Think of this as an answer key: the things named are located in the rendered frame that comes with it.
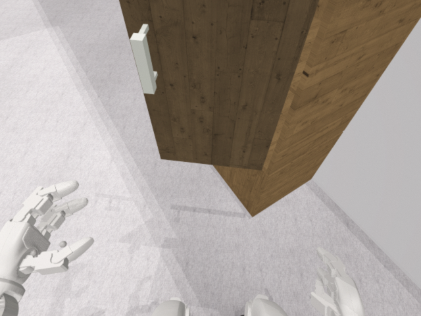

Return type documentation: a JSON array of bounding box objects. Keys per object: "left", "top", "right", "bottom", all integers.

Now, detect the handle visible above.
[{"left": 130, "top": 24, "right": 158, "bottom": 94}]

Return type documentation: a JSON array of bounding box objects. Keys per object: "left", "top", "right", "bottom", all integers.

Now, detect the left robot hand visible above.
[{"left": 0, "top": 180, "right": 94, "bottom": 285}]

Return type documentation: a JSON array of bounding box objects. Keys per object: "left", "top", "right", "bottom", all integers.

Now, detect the left robot forearm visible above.
[{"left": 0, "top": 278, "right": 25, "bottom": 316}]

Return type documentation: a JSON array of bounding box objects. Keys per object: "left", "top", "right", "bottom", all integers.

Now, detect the cupboard door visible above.
[{"left": 119, "top": 0, "right": 319, "bottom": 171}]

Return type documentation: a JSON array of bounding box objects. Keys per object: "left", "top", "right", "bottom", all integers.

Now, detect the right robot hand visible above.
[{"left": 311, "top": 247, "right": 366, "bottom": 316}]

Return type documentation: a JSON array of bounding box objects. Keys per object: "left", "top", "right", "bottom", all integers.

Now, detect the right robot thigh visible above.
[{"left": 244, "top": 298, "right": 287, "bottom": 316}]

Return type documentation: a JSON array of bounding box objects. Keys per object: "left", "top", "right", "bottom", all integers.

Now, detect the right robot shin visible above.
[{"left": 255, "top": 294, "right": 268, "bottom": 300}]

